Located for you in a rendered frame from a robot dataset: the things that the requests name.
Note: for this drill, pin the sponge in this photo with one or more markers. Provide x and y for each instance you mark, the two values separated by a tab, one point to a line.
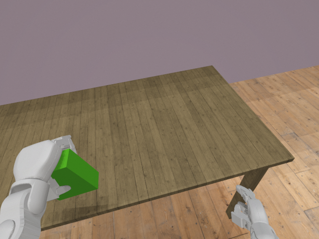
73	171

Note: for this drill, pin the table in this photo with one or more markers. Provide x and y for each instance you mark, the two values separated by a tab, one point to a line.
148	139

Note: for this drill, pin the robot right hand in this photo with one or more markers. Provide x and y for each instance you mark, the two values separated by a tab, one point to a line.
252	212

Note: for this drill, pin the right robot forearm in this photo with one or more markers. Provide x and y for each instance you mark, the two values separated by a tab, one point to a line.
261	230

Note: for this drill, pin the left robot forearm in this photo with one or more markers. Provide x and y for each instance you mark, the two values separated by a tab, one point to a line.
23	208

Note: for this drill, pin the robot left hand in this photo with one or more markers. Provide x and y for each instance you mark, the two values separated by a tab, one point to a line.
39	161

